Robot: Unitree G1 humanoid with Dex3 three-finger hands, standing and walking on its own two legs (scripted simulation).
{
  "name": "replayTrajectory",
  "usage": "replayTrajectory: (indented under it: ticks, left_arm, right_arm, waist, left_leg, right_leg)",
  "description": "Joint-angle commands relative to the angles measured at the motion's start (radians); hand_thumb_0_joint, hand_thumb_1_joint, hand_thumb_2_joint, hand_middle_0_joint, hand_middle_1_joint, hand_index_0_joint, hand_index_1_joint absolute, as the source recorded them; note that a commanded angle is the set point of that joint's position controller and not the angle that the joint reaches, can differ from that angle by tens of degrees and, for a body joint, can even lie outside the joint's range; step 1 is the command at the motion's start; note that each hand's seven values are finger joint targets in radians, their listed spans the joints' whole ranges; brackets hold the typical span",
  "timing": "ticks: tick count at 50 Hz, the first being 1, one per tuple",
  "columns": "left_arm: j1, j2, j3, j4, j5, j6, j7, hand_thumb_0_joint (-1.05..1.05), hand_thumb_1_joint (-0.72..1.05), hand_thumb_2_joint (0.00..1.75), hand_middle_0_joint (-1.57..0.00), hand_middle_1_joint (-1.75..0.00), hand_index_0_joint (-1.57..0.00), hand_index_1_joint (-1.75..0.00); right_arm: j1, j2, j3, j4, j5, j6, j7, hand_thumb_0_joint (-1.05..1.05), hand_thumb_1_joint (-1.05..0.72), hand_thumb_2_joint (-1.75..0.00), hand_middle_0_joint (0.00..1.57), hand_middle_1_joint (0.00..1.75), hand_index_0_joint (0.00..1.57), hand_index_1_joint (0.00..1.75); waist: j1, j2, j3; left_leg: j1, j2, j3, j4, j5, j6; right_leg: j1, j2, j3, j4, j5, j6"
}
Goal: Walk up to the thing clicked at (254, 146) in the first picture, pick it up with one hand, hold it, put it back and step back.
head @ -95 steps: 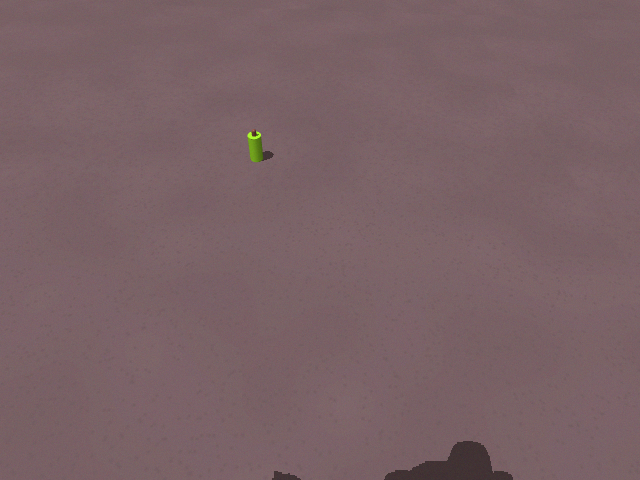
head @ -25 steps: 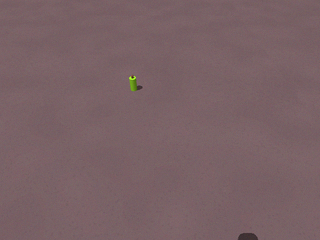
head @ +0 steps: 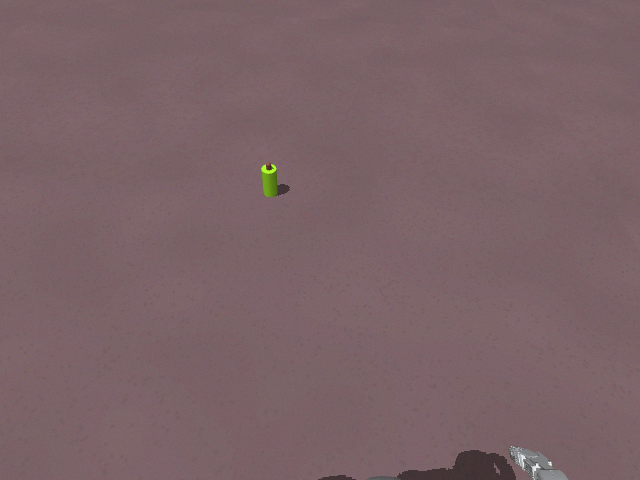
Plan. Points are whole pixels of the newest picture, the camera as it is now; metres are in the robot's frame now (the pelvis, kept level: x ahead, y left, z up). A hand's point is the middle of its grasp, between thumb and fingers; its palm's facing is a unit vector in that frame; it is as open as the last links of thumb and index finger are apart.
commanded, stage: walk up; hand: left
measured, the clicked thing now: (269, 178) +1.39 +0.21 -0.68
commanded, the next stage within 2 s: none
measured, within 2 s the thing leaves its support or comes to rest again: neither
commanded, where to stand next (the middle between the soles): +1.04 +0.01 m, yaw +0 degrees
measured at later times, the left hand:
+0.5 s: hand (190, 358) +0.31 +0.20 -0.11, palm faces +0.01 -0.91 -0.41, open 7.4 cm
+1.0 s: hand (194, 257) +0.53 +0.25 -0.14, palm faces -0.02 -0.94 -0.33, open 7.4 cm
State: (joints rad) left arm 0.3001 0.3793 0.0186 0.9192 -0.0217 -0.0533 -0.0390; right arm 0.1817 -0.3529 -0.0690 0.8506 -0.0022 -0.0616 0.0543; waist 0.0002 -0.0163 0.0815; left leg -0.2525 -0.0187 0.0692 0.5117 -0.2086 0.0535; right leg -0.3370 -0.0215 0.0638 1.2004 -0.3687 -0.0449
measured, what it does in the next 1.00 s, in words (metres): walks ahead: right foot, then left foot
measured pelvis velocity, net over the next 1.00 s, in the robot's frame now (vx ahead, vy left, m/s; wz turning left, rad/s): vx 0.47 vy -0.03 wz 0.02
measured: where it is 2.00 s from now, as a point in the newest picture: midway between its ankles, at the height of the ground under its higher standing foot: (320, 305)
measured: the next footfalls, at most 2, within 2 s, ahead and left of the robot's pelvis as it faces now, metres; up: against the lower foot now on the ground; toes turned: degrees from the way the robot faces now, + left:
right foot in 0.28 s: +0.31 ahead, -0.19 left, +0.00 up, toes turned -5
left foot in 0.74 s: +0.52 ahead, +0.07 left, +0.00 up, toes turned +6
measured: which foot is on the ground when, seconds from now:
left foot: down 0.00-0.32, up 0.34-0.72, down 0.74-1.00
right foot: up 0.00-0.26, down 0.28-0.76, up 0.78-1.00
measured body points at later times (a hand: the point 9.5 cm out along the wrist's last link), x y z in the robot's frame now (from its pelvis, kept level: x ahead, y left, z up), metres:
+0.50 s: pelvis +0.25 -0.07 +0.01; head +0.27 -0.11 +0.45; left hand +0.31 +0.25 -0.08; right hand +0.33 -0.39 -0.13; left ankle +0.26 +0.09 -0.65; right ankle +0.27 -0.18 -0.73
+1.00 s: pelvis +0.47 -0.03 +0.01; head +0.48 +0.00 +0.45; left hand +0.53 +0.30 -0.12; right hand +0.54 -0.34 -0.09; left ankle +0.48 +0.07 -0.73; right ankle +0.52 -0.19 -0.67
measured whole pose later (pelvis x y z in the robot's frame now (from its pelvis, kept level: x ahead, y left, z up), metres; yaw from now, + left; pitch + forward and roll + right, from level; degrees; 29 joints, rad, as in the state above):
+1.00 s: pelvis +0.47 -0.03 +0.01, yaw +1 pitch -3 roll +0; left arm 0.29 0.44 0.04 0.87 -0.01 -0.05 -0.05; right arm 0.29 -0.37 -0.05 0.84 0.00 -0.09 0.05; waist -0.01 -0.06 0.09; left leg -0.17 0.00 0.09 0.47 -0.24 0.05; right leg -0.49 -0.07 0.04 1.00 -0.30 -0.02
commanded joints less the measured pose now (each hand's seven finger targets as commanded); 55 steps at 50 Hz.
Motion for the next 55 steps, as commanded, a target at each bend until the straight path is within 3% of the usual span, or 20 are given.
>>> replayTrajectory:
  ticks: [1,8,12,14,15,16,17,19,22,27,32,36,37,38,39,40,43,45,51,55]
  left_arm:
    - [0.068,0.209,0.074,-0.073,0.01,-0.019,-0.012,0.0,0.9,0.9,-0.2,-0.3,-0.2,-0.3]
    - [-0.08,0.215,0.102,-0.104,0.031,-0.028,-0.049,0.0,0.9,0.9,-0.2,-0.3,-0.2,-0.3]
    - [-0.047,0.224,0.114,-0.073,0.035,-0.036,-0.043,0.0,0.9,0.9,-0.2,-0.3,-0.2,-0.3]
    - [0.092,0.276,0.137,-0.04,0.041,-0.052,-0.026,0.0,0.9,0.9,-0.2,-0.3,-0.2,-0.3]
    - [0.178,0.344,0.157,-0.039,0.048,-0.063,-0.011,0.0,0.9,0.9,-0.2,-0.3,-0.2,-0.3]
    - [0.176,0.396,0.159,-0.055,0.039,-0.069,-0.005,0.0,0.9,0.9,-0.2,-0.3,-0.2,-0.3]
    - [0.135,0.408,0.155,-0.061,0.02,-0.064,0.001,0.0,0.9,0.9,-0.2,-0.3,-0.2,-0.3]
    - [0.073,0.337,0.132,-0.078,0.006,-0.06,0.012,0.0,0.9,0.9,-0.2,-0.3,-0.2,-0.3]
    - [-0.023,0.279,0.106,-0.093,0.008,-0.066,0.015,0.0,0.9,0.9,-0.2,-0.3,-0.2,-0.3]
    - [-0.016,0.291,0.108,-0.133,0.024,-0.075,0.012,0.0,0.9,0.9,-0.2,-0.3,-0.2,-0.3]
    - [0.03,0.308,0.114,-0.13,0.03,-0.069,0.009,0.0,0.9,0.9,-0.2,-0.3,-0.2,-0.3]
    - [0.021,0.3,0.103,-0.138,0.028,-0.055,0.015,0.0,0.9,0.9,-0.2,-0.3,-0.2,-0.3]
    - [0.048,0.25,0.083,-0.146,0.026,-0.052,0.019,0.0,0.9,0.9,-0.2,-0.3,-0.2,-0.3]
    - [0.102,0.158,0.057,-0.158,0.019,-0.047,0.016,0.0,0.9,0.9,-0.2,-0.3,-0.2,-0.3]
    - [0.125,0.232,0.077,-0.139,0.007,-0.036,0.028,0.0,0.9,0.9,-0.2,-0.3,-0.2,-0.3]
    - [0.071,0.286,0.078,-0.122,0.024,-0.031,0.037,0.0,0.9,0.9,-0.2,-0.3,-0.2,-0.3]
    - [0.077,0.263,0.075,-0.093,0.009,-0.035,0.018,0.0,0.9,0.9,-0.2,-0.3,-0.2,-0.3]
    - [0.087,0.236,0.076,-0.086,0.006,-0.026,0.009,0.0,0.9,0.9,-0.2,-0.3,-0.2,-0.3]
    - [-0.027,0.206,0.073,-0.129,0.026,-0.014,-0.017,0.0,0.9,0.9,-0.2,-0.3,-0.2,-0.3]
    - [-0.065,0.192,0.08,-0.132,0.027,-0.023,-0.026,0.0,0.9,0.9,-0.2,-0.3,-0.2,-0.3]
  right_arm:
    - [0.048,-0.271,-0.062,-0.062,0.003,-0.041,-0.022,0.0,-0.9,-0.9,0.2,0.3,0.2,0.3]
    - [0.028,-0.312,-0.071,-0.081,-0.002,-0.064,0.005,0.0,-0.9,-0.9,0.2,0.3,0.2,0.3]
    - [0.04,-0.308,-0.071,-0.083,-0.004,-0.049,-0.003,0.0,-0.9,-0.9,0.2,0.3,0.2,0.3]
    - [0.101,-0.251,-0.049,-0.081,-0.008,-0.044,-0.006,0.0,-0.9,-0.9,0.2,0.3,0.2,0.3]
    - [0.175,-0.19,-0.027,-0.087,-0.004,-0.045,-0.006,0.0,-0.9,-0.9,0.2,0.3,0.2,0.3]
    - [0.212,-0.195,-0.023,-0.089,0.004,-0.044,-0.009,0.0,-0.9,-0.9,0.2,0.3,0.2,0.3]
    - [0.165,-0.277,-0.036,-0.068,-0.004,-0.037,-0.028,0.0,-0.9,-0.9,0.2,0.3,0.2,0.3]
    - [0.093,-0.284,-0.043,-0.046,0.011,-0.034,-0.029,0.0,-0.9,-0.9,0.2,0.3,0.2,0.3]
    - [0.166,-0.238,-0.034,-0.021,0.014,-0.01,-0.009,0.0,-0.9,-0.9,0.2,0.3,0.2,0.3]
    - [0.062,-0.228,-0.046,-0.062,-0.008,0.008,0.017,0.0,-0.9,-0.9,0.2,0.3,0.2,0.3]
    - [-0.044,-0.21,-0.047,-0.086,-0.015,-0.009,0.035,0.0,-0.9,-0.9,0.2,0.3,0.2,0.3]
    - [0.109,-0.252,-0.074,-0.031,-0.028,-0.02,0.025,0.0,-0.9,-0.9,0.2,0.3,0.2,0.3]
    - [0.243,-0.302,-0.092,0.003,-0.043,-0.028,0.013,0.0,-0.9,-0.9,0.2,0.3,0.2,0.3]
    - [0.315,-0.381,-0.115,-0.004,-0.052,-0.033,-0.001,0.0,-0.9,-0.9,0.2,0.3,0.2,0.3]
    - [0.265,-0.405,-0.116,-0.037,-0.021,-0.036,-0.006,0.0,-0.9,-0.9,0.2,0.3,0.2,0.3]
    - [0.222,-0.392,-0.119,-0.042,0.001,-0.031,-0.006,0.0,-0.9,-0.9,0.2,0.3,0.2,0.3]
    - [0.125,-0.293,-0.066,-0.072,0.012,-0.039,-0.023,0.0,-0.9,-0.9,0.2,0.3,0.2,0.3]
    - [0.14,-0.277,-0.06,-0.062,0.009,-0.049,-0.024,0.0,-0.9,-0.9,0.2,0.3,0.2,0.3]
    - [0.146,-0.297,-0.064,-0.088,0.001,-0.053,-0.024,0.0,-0.9,-0.9,0.2,0.3,0.2,0.3]
    - [0.113,-0.303,-0.062,-0.105,-0.001,-0.046,-0.019,0.0,-0.9,-0.9,0.2,0.3,0.2,0.3]
  waist:
    - [0.016,0.087,0.008]
    - [0.004,0.194,0.06]
    - [0.036,0.115,-0.035]
    - [0.107,-0.06,-0.145]
    - [0.127,-0.259,-0.221]
    - [0.101,-0.311,-0.21]
    - [0.11,-0.253,-0.196]
    - [0.078,-0.096,-0.083]
    - [-0.002,-0.169,-0.038]
    - [0.013,-0.115,0.014]
    - [0.052,-0.106,-0.015]
    - [-0.04,0.041,-0.1]
    - [-0.102,0.162,-0.172]
    - [-0.112,0.398,-0.227]
    - [-0.09,0.304,-0.23]
    - [-0.085,0.227,-0.168]
    - [-0.023,0.114,-0.061]
    - [-0.01,0.135,-0.063]
    - [-0.029,0.161,0.001]
    - [-0.014,0.161,0.003]
  left_leg:
    - [0.005,0.238,-0.187,-0.289,0.107,0.163]
    - [-0.099,0.234,-0.151,-0.349,-0.219,0.15]
    - [-0.057,0.233,-0.129,-0.162,-0.058,0.121]
    - [-0.079,0.136,-0.041,0.24,0.18,0.072]
    - [-0.212,0.04,0.022,0.534,0.036,0.026]
    - [-0.413,-0.045,-0.034,0.691,-0.29,-0.017]
    - [-0.46,0.006,-0.106,0.763,-0.315,-0.013]
    - [-0.38,0.049,-0.215,0.76,-0.19,-0.011]
    - [-0.251,0.064,-0.158,0.588,-0.073,-0.011]
    - [-0.283,0.08,-0.11,0.34,0.006,-0.064]
    - [-0.161,0.106,-0.047,0.093,0.101,-0.034]
    - [0.122,0.049,-0.007,0.011,0.047,0.017]
    - [0.305,0.081,-0.086,-0.01,-0.062,0.061]
    - [0.461,0.306,-0.436,-0.085,-0.15,0.122]
    - [0.485,0.435,-0.759,-0.228,-0.231,0.207]
    - [0.405,0.448,-0.74,-0.224,-0.22,0.237]
    - [0.191,0.309,-0.33,-0.212,0.191,0.121]
    - [0.145,0.276,-0.224,-0.2,0.371,0.125]
    - [0.135,0.271,-0.136,-0.245,0.291,0.18]
    - [0.053,0.262,-0.11,-0.214,0.215,0.153]
  right_leg:
    - [-0.105,-0.074,0.0,-0.143,0.074,0.036]
    - [-0.002,-0.115,-0.06,-0.554,0.314,0.041]
    - [0.149,-0.066,-0.121,-0.601,0.288,0.025]
    - [0.381,-0.027,-0.113,-0.682,0.14,-0.013]
    - [0.508,-0.189,0.123,-0.783,-0.016,-0.06]
    - [0.611,-0.408,0.513,-0.888,0.073,-0.155]
    - [0.566,-0.465,0.632,-0.915,0.103,-0.23]
    - [0.346,-0.36,0.353,-0.91,0.329,-0.182]
    - [0.171,-0.206,0.045,-0.905,0.427,-0.107]
    - [0.139,-0.232,-0.029,-0.973,0.302,-0.166]
    - [0.183,-0.248,-0.045,-0.908,0.26,-0.136]
    - [0.123,-0.209,-0.084,-0.641,0.372,-0.099]
    - [0.008,-0.141,-0.131,-0.361,0.379,-0.07]
    - [-0.211,-0.02,-0.143,-0.104,-0.021,-0.022]
    - [-0.342,0.055,-0.085,-0.01,-0.187,-0.018]
    - [-0.357,-0.017,-0.01,0.042,-0.161,-0.027]
    - [-0.239,-0.059,0.051,-0.055,0.015,-0.005]
    - [-0.182,-0.057,0.023,-0.094,0.051,0.014]
    - [-0.214,-0.091,-0.059,-0.367,0.126,0.046]
    - [-0.062,-0.082,-0.089,-0.554,0.243,0.024]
